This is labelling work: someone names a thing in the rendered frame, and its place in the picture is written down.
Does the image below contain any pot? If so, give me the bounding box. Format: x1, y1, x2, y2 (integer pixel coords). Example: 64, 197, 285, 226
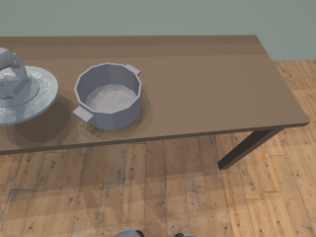
72, 62, 142, 130

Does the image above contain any left robot hand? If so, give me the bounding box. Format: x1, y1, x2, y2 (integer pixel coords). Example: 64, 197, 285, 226
0, 47, 29, 100

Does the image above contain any robot left shin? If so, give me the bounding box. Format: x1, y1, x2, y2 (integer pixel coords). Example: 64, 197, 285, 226
123, 227, 136, 233

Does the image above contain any knob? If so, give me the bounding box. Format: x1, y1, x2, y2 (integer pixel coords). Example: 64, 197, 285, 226
0, 74, 27, 96

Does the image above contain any lid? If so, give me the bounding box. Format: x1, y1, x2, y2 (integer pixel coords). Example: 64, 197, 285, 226
0, 65, 59, 125

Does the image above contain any table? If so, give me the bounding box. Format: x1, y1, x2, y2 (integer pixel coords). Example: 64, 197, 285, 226
0, 35, 311, 170

